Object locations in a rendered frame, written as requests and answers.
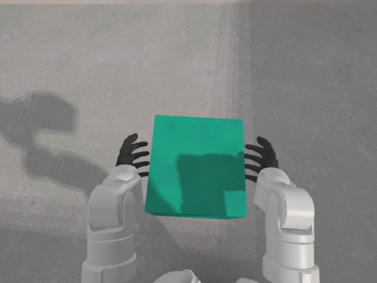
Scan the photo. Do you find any robot left thigh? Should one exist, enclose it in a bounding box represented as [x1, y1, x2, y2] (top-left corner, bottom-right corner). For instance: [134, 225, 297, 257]
[153, 271, 201, 283]

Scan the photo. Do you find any right robot forearm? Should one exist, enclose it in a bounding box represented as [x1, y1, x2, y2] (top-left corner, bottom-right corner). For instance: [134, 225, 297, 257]
[254, 167, 320, 283]

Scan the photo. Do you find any left robot hand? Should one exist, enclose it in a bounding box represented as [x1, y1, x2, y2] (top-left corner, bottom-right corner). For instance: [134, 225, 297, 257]
[116, 133, 150, 177]

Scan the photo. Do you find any right robot hand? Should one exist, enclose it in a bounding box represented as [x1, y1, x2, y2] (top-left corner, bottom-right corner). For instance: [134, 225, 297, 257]
[244, 136, 279, 182]

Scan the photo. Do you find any left robot shin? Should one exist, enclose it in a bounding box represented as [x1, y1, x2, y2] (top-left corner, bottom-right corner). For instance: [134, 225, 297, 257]
[183, 269, 196, 277]

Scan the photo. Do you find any left robot forearm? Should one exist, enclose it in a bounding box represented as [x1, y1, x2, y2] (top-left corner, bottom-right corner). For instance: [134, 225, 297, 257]
[81, 164, 143, 283]

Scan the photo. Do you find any carton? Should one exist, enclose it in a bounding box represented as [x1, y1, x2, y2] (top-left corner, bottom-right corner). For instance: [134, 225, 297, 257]
[145, 115, 247, 219]

